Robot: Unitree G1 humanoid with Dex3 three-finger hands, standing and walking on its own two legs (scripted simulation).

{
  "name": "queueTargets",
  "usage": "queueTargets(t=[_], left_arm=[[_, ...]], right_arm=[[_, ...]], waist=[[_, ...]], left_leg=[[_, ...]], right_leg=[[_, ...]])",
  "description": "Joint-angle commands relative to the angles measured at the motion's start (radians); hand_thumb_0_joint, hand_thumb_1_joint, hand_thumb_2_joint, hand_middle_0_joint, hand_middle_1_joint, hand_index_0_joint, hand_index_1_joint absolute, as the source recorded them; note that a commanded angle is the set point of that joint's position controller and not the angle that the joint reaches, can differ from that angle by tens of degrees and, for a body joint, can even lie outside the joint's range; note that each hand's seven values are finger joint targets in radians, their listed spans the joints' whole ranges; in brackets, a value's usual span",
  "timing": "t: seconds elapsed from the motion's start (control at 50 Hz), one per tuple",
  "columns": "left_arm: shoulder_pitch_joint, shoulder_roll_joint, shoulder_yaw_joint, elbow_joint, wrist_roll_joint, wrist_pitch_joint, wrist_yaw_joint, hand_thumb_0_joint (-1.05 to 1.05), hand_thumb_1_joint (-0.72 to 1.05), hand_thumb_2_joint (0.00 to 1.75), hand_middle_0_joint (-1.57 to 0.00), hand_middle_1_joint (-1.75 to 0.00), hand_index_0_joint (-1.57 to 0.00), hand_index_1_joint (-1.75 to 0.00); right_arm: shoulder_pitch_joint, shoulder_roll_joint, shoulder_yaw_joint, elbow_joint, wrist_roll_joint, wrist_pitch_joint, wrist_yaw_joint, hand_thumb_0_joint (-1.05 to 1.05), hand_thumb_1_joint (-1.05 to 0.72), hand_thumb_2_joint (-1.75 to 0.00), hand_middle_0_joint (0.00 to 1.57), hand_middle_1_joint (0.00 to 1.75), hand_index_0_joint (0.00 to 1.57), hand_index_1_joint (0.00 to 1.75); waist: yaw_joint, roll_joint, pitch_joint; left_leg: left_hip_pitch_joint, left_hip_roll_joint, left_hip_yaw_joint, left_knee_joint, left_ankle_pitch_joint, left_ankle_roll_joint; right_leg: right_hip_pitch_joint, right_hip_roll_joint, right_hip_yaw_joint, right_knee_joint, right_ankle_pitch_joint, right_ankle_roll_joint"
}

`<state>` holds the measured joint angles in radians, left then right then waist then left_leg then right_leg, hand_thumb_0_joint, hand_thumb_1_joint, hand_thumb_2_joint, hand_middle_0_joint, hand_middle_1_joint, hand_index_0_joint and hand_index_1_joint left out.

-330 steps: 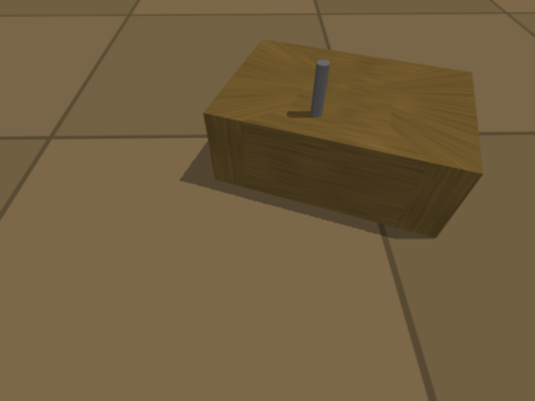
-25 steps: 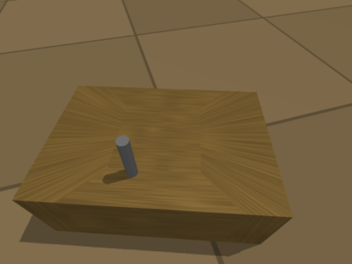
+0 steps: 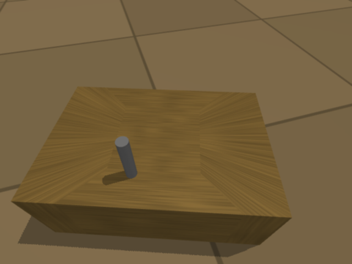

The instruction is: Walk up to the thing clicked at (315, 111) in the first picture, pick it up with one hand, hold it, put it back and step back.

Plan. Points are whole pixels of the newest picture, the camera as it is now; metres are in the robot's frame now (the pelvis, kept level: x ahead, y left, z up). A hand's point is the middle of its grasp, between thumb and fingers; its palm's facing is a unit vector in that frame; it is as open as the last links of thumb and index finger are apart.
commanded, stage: stand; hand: left
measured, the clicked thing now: (127, 159) +0.53 +0.21 -0.25
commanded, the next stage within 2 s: go down in 0.18 s
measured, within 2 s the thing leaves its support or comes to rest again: neither
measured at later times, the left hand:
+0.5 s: hand out of the picture +0.15 +0.25 -0.15, palm faces +0.04 -0.94 -0.33, open 10.6 cm
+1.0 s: hand (77, 260) +0.16 +0.27 -0.15, palm faces +0.06 -0.94 -0.33, open 17.3 cm
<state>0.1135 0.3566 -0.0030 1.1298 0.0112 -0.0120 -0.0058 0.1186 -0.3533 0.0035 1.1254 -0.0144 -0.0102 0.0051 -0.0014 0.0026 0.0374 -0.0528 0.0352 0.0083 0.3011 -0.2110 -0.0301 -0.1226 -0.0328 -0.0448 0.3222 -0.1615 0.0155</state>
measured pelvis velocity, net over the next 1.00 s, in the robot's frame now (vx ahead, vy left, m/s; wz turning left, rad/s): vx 0.00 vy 0.02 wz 0.01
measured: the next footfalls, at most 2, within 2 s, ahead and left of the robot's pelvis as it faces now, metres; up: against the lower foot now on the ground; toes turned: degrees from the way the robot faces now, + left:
none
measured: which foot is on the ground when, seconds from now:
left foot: down 0.00-1.00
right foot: down 0.00-1.00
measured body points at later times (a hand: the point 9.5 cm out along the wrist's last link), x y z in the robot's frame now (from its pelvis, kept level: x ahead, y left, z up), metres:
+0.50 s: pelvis -0.02 +0.00 -0.02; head +0.03 +0.00 +0.43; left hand +0.14 +0.30 -0.13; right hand +0.15 -0.29 -0.12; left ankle -0.03 +0.14 -0.75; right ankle +0.01 -0.13 -0.75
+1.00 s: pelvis +0.00 +0.02 -0.03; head +0.05 +0.02 +0.41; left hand +0.15 +0.31 -0.12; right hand +0.16 -0.27 -0.12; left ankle -0.03 +0.14 -0.75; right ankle +0.01 -0.13 -0.75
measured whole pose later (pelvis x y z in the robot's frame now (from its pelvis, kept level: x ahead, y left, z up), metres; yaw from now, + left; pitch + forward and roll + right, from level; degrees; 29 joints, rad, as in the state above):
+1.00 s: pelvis +0.00 +0.02 -0.03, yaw +0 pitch +8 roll -1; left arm 0.18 0.32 0.12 0.50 0.01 0.34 -0.02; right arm 0.19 -0.27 -0.12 0.66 0.02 -0.13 -0.05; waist -0.02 0.02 -0.06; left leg -0.47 0.03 -0.01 0.74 -0.42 -0.01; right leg -0.50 -0.05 -0.04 0.69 -0.33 0.04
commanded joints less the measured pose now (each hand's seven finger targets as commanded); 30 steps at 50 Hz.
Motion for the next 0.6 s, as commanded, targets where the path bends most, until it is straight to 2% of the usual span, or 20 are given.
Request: queueTargets(t=[0.0,0.04,0.12,0.24,0.26,0.28,0.3,0.32,0.34,0.36,0.4,0.42,0.44,0.46,0.48,0.5,0.52,0.54,0.56,0.58], left_arm=[[-0.040,0.217,0.046,-0.054,-0.003,-0.018,0.014,0.00,0.90,0.90,-0.20,-0.30,-0.20,-0.30],[-0.040,0.214,0.045,-0.054,-0.003,-0.015,0.014,0.00,0.90,0.90,-0.20,-0.30,-0.20,-0.30],[-0.038,0.214,0.046,-0.054,-0.002,-0.016,0.012,0.00,0.90,0.90,-0.20,-0.30,-0.20,-0.30],[-0.039,0.214,0.045,-0.055,-0.002,-0.017,0.012,0.00,0.90,0.90,-0.20,-0.30,-0.20,-0.30],[-0.031,0.211,0.044,-0.054,-0.002,-0.018,0.012,0.00,0.82,0.82,-0.16,-0.22,-0.19,-0.22],[-0.382,0.002,0.012,-0.405,-0.082,-0.094,0.018,0.00,0.74,0.74,-0.08,-0.14,-0.11,-0.14],[-0.394,0.118,0.048,-0.459,-0.086,-0.089,0.036,0.00,0.66,0.66,-0.02,-0.06,-0.03,-0.06],[-0.234,0.173,0.055,-0.312,-0.081,-0.049,0.047,0.00,0.58,0.58,-0.01,0.00,0.00,-0.01],[-0.157,0.246,0.109,-0.207,-0.069,0.001,0.050,0.00,0.50,0.50,-0.02,0.00,0.00,-0.02],[-0.182,0.243,0.109,-0.214,-0.058,0.026,0.046,0.00,0.42,0.42,-0.03,0.00,-0.02,-0.02],[-0.226,0.207,0.115,-0.251,-0.040,0.041,0.044,0.00,0.26,0.26,-0.04,0.00,-0.03,-0.02],[-0.188,0.234,0.151,-0.255,-0.021,0.067,0.041,0.00,0.18,0.21,-0.05,0.00,-0.04,-0.02],[-0.044,0.226,0.185,-0.230,-0.004,0.104,0.027,0.00,0.15,0.18,-0.06,-0.01,-0.05,-0.02],[0.010,0.192,0.173,-0.231,-0.004,0.135,0.015,0.00,0.12,0.16,-0.06,0.00,-0.05,-0.01],[-0.044,0.183,0.164,-0.319,-0.006,0.156,0.007,0.00,0.08,0.13,-0.06,0.00,-0.06,0.00],[-0.072,0.195,0.165,-0.399,-0.005,0.181,0.003,0.00,0.05,0.12,-0.06,0.00,-0.06,0.00],[-0.019,0.202,0.173,-0.403,-0.002,0.214,-0.005,0.00,0.00,0.11,-0.06,0.00,-0.06,0.00],[0.016,0.171,0.162,-0.384,-0.005,0.244,-0.017,0.00,-0.08,0.08,-0.07,0.00,-0.07,0.00],[-0.042,0.164,0.150,-0.452,-0.005,0.261,-0.027,0.00,-0.13,0.08,-0.07,0.00,-0.07,-0.01],[-0.106,0.161,0.144,-0.485,-0.004,0.269,-0.029,0.00,-0.17,0.07,-0.07,0.00,-0.07,-0.01]], right_arm=[[-0.034,-0.210,-0.040,-0.055,0.003,-0.017,-0.014,0.00,-0.90,-0.90,0.20,0.30,0.20,0.30],[-0.033,-0.212,-0.041,-0.054,0.002,-0.016,-0.013,0.00,-0.90,-0.90,0.20,0.30,0.20,0.30],[-0.030,-0.212,-0.042,-0.054,0.003,-0.016,-0.013,0.00,-0.90,-0.90,0.20,0.30,0.20,0.30],[-0.033,-0.213,-0.043,-0.055,0.002,-0.018,-0.012,0.00,-0.90,-0.90,0.20,0.30,0.20,0.30],[-0.036,-0.217,-0.044,-0.056,0.003,-0.018,-0.012,0.00,-0.82,-0.82,0.12,0.22,0.12,0.22],[-0.387,-0.016,-0.005,-0.406,0.105,-0.137,-0.027,0.00,-0.74,-0.74,0.04,0.14,0.05,0.14],[-0.313,-0.073,-0.009,-0.445,0.101,-0.165,-0.038,0.00,-0.66,-0.66,0.04,0.06,0.05,0.06],[-0.216,-0.164,-0.057,-0.336,0.105,-0.150,-0.057,0.00,-0.58,-0.58,0.04,0.05,0.05,0.05],[-0.156,-0.225,-0.117,-0.252,0.102,-0.127,-0.072,0.00,-0.50,-0.50,0.04,0.05,0.05,0.05],[-0.177,-0.215,-0.126,-0.276,0.102,-0.131,-0.074,0.00,-0.42,-0.42,0.04,0.05,0.05,0.05],[-0.203,-0.157,-0.123,-0.297,0.081,-0.150,-0.069,0.00,-0.26,-0.26,0.05,0.05,0.05,0.05],[-0.146,-0.168,-0.158,-0.296,0.069,-0.146,-0.065,0.00,-0.18,-0.21,0.05,0.05,0.05,0.05],[0.001,-0.170,-0.200,-0.292,0.056,-0.135,-0.056,0.00,-0.10,-0.19,0.05,0.05,0.05,0.05],[0.073,-0.165,-0.203,-0.288,0.055,-0.126,-0.049,0.00,-0.02,-0.18,0.05,0.05,0.05,0.05],[0.032,-0.171,-0.206,-0.353,0.059,-0.125,-0.048,0.00,0.06,-0.16,0.05,0.05,0.05,0.05],[0.010,-0.174,-0.209,-0.418,0.062,-0.123,-0.047,0.00,0.11,-0.15,0.05,0.05,0.05,0.05],[0.052,-0.132,-0.187,-0.404,0.069,-0.109,-0.038,0.00,0.17,-0.13,0.05,0.05,0.05,0.05],[0.078,-0.099,-0.174,-0.393,0.074,-0.093,-0.026,0.00,0.21,-0.12,0.05,0.05,0.05,0.05],[0.020,-0.083,-0.152,-0.461,0.074,-0.089,-0.021,0.00,0.25,-0.11,0.05,0.05,0.05,0.05],[-0.028,-0.083,-0.149,-0.499,0.072,-0.092,-0.019,0.00,0.29,-0.10,0.05,0.05,0.05,0.05]], waist=[[0.001,0.013,-0.051],[0.002,0.002,-0.050],[0.003,0.008,-0.049],[0.002,-0.002,-0.054],[0.007,0.003,-0.054],[-0.040,0.015,-0.053],[-0.026,0.019,-0.090],[-0.022,0.013,-0.042],[-0.019,-0.012,-0.039],[-0.007,-0.020,-0.074],[0.005,0.017,-0.236],[0.003,0.047,-0.256],[-0.001,0.038,-0.277],[-0.015,0.021,-0.286],[-0.023,0.010,-0.323],[-0.024,0.003,-0.330],[-0.009,0.027,-0.284],[-0.011,0.025,-0.246],[-0.009,-0.002,-0.240],[-0.015,-0.027,-0.214]], left_leg=[[-0.049,0.104,-0.062,-0.056,0.144,0.038],[-0.049,0.107,-0.066,-0.063,0.130,0.037],[-0.058,0.101,-0.062,-0.062,0.113,0.040],[-0.045,0.102,-0.065,-0.056,0.152,0.038],[-0.040,0.105,-0.066,-0.053,0.155,0.041],[-0.173,-0.040,0.039,0.061,0.073,0.027],[-0.149,-0.042,0.035,0.058,0.032,0.029],[-0.179,-0.037,0.034,0.055,0.000,0.023],[-0.232,-0.039,0.030,0.107,0.018,0.023],[-0.266,-0.035,0.025,0.150,0.043,0.025],[-0.278,-0.037,0.018,0.203,0.078,0.026],[-0.296,-0.042,0.018,0.213,0.088,0.026],[-0.295,-0.046,0.020,0.228,0.117,0.028],[-0.275,-0.048,0.023,0.234,0.155,0.028],[-0.240,-0.048,0.023,0.220,0.178,0.026],[-0.228,-0.048,0.021,0.207,0.197,0.025],[-0.248,-0.051,0.023,0.202,0.194,0.023],[-0.271,-0.054,0.027,0.208,0.171,0.026],[-0.298,-0.056,0.027,0.219,0.138,0.032],[-0.330,-0.054,0.024,0.227,0.077,0.037]], right_leg=[[0.037,-0.110,0.093,-0.038,0.149,-0.030],[0.028,-0.105,0.090,-0.039,0.113,-0.033],[0.036,-0.108,0.096,-0.043,0.121,-0.032],[0.035,-0.106,0.093,-0.039,0.140,-0.033],[0.036,-0.108,0.094,-0.041,0.149,-0.033],[-0.085,0.015,0.001,0.034,0.052,-0.019],[-0.046,0.008,0.008,0.024,0.008,-0.019],[-0.069,0.014,0.006,0.028,-0.023,-0.023],[-0.108,0.020,0.002,0.066,-0.008,-0.021],[-0.121,0.024,0.000,0.108,0.022,-0.022],[-0.091,0.020,0.006,0.176,0.074,-0.020],[-0.107,0.022,0.007,0.193,0.083,-0.023],[-0.112,0.028,0.003,0.206,0.106,-0.026],[-0.110,0.032,0.002,0.210,0.143,-0.024],[-0.099,0.032,-0.001,0.196,0.164,-0.020],[-0.090,0.032,-0.005,0.182,0.174,-0.020],[-0.113,0.032,-0.009,0.180,0.160,-0.024],[-0.142,0.031,-0.009,0.179,0.136,-0.024],[-0.162,0.029,-0.009,0.180,0.108,-0.021],[-0.190,0.027,-0.010,0.185,0.052,-0.018]])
